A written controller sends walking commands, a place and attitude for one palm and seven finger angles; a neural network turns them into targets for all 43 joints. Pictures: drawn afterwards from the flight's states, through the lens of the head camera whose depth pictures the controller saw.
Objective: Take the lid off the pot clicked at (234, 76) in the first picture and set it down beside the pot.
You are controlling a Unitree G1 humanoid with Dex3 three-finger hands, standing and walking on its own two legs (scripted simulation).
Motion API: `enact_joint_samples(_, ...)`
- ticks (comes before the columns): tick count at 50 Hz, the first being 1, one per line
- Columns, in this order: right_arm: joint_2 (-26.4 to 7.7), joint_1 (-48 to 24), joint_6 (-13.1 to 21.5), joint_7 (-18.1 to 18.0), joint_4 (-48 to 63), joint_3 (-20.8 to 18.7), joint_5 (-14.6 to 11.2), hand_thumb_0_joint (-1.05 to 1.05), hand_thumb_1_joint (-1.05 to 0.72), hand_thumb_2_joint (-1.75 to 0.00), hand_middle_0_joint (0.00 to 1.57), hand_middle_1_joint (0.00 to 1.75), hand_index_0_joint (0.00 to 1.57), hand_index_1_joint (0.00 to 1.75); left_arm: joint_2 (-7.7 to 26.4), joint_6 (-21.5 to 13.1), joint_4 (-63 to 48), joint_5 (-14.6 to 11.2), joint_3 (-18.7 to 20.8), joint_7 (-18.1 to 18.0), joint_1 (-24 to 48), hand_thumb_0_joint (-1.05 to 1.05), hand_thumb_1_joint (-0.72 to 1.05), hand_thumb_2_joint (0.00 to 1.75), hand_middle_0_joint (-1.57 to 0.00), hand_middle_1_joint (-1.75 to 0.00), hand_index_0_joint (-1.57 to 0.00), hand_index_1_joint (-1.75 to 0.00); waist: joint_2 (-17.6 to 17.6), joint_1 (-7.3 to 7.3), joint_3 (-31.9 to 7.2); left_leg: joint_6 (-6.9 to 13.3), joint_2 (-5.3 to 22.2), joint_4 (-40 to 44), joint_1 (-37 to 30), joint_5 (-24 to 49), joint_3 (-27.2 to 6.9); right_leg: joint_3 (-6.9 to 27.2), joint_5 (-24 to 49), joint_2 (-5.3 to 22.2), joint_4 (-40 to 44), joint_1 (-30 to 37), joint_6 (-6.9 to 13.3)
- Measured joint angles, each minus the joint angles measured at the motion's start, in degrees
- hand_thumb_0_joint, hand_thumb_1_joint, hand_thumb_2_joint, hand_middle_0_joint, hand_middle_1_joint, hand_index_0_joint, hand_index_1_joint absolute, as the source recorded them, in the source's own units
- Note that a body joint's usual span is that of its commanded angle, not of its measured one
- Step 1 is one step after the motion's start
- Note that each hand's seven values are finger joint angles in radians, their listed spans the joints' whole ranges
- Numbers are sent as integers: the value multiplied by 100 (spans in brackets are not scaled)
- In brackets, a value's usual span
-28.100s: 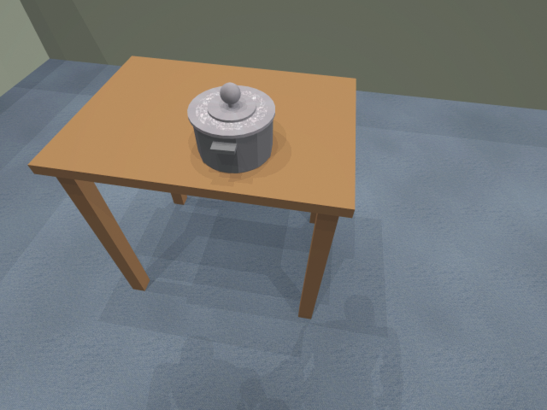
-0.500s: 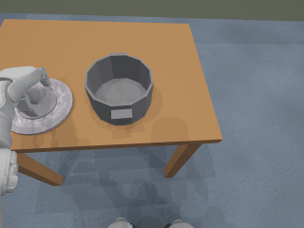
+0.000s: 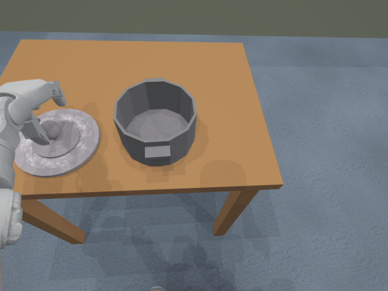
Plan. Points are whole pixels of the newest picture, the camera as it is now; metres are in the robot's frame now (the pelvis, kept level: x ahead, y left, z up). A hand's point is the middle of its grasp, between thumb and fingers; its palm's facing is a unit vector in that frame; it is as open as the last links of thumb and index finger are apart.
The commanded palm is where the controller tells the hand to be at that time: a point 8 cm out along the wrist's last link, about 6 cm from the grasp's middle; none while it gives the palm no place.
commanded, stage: raise the empty hand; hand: left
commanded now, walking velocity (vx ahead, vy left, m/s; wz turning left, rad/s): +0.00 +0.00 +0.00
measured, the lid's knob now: (50, 130) +0.48 +0.32 +0.00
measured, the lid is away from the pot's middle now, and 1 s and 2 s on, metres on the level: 0.25 0.25 0.25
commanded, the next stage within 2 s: draw the hand back to the body in 0.90 s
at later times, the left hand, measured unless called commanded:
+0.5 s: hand (11, 107) +0.44 +0.32 +0.11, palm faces -0.41 -0.08 -0.91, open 11.0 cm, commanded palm +0.46 +0.31 +0.18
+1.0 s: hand (6, 86) +0.46 +0.32 +0.15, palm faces -0.39 -0.08 -0.92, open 11.0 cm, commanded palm +0.47 +0.31 +0.21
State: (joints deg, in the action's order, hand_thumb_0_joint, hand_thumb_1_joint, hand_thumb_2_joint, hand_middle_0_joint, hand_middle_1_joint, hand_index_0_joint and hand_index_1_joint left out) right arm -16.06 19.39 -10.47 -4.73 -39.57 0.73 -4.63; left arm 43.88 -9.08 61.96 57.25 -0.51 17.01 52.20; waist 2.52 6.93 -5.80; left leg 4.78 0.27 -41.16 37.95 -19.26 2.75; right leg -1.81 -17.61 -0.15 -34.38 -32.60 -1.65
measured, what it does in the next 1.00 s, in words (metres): stands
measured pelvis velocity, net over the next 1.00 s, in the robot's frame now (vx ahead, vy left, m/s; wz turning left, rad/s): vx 0.00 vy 0.01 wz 0.03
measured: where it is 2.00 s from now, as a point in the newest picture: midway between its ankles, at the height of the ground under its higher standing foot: outside the picture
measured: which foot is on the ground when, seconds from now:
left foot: down 0.00-1.00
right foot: down 0.00-1.00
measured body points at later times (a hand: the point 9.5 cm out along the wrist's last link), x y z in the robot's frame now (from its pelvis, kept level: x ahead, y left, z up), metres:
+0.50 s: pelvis +0.00 +0.01 +0.01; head +0.07 +0.02 +0.45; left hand +0.46 +0.33 +0.17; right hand +0.05 -0.27 -0.11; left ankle +0.00 +0.06 -0.72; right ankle -0.02 -0.15 -0.72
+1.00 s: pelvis +0.00 +0.01 +0.02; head +0.07 +0.02 +0.46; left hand +0.48 +0.32 +0.20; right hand +0.05 -0.26 -0.11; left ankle +0.00 +0.06 -0.72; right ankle -0.02 -0.15 -0.72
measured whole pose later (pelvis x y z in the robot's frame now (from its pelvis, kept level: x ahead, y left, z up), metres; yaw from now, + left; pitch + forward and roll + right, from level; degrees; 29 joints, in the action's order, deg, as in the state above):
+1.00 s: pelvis +0.00 +0.01 +0.02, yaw +2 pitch +12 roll -3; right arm -16.4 18.0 -9.9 -3.6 -39.1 0.8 -4.8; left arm 44.5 -5.3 60.4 55.5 -5.3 24.0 61.0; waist 2.1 5.7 -3.8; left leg 5.8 -2.2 -31.7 28.4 -15.3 2.6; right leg -2.0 -14.1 1.8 -25.4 -22.9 -1.4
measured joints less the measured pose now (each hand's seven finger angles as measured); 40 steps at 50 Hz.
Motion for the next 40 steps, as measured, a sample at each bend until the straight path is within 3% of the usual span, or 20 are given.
enact_joint_samples(6, 11, -15, 46, -33, 52, 33, -31, 1, -90, -90, 21, 30, 21, 30, 158, 9, 42, -6, 34, 141, 47, 0, 7, 50, -31, -95, -32, -94, -15, 17, 22, -6, -6, 125, -172, 33, 8, 10, 37, 1, 128, 170, 10)
enact_joint_samples(19, -39, -92, -38, -15, 49, -45, -7, 1, -90, -90, 21, 30, 21, 30, 193, -121, -479, -207, 22, 410, -8, 0, 7, 50, -32, -95, -32, -94, -30, -122, 87, 22, -88, 449, -533, 170, -37, -37, 173, 62, 492, 575, 14)
enact_joint_samples(35, -13, -269, 23, 85, 96, 25, -42, 1, -90, -90, 21, 30, 21, 30, -14, 210, -342, -268, -395, 511, 572, 0, 6, 50, -32, -95, -32, -94, -22, -190, 157, 78, -207, 779, -861, 347, -45, -50, 294, 161, 754, 889, 51)
enact_joint_samples(40, -18, -264, 48, 99, 122, 52, -41, 1, -90, -90, 21, 30, 21, 30, 33, 336, -243, -152, -392, 568, 694, 0, 6, 50, -32, -95, -32, -94, -10, -152, 202, 91, -218, 851, -921, 376, -18, -21, 329, 173, 816, 936, 23)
